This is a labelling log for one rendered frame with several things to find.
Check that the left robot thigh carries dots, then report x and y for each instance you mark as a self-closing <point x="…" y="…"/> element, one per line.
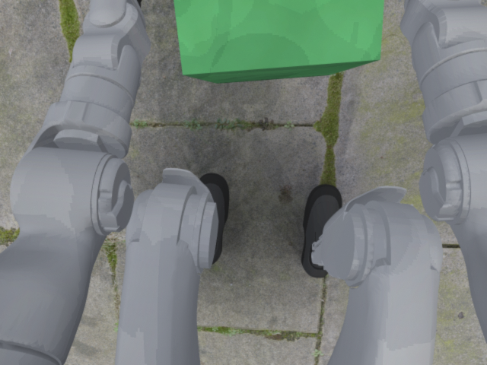
<point x="158" y="307"/>

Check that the right robot upper arm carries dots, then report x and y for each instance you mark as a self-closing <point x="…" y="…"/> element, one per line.
<point x="453" y="188"/>

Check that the carton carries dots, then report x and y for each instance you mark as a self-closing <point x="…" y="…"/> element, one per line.
<point x="224" y="41"/>

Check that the left robot upper arm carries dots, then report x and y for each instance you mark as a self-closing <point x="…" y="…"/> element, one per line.
<point x="66" y="202"/>

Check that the right robot forearm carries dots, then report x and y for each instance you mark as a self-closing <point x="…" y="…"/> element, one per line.
<point x="448" y="39"/>

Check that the left robot shin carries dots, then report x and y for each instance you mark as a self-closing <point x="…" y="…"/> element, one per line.
<point x="171" y="176"/>

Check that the left robot forearm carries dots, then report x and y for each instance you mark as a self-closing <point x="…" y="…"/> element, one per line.
<point x="95" y="107"/>

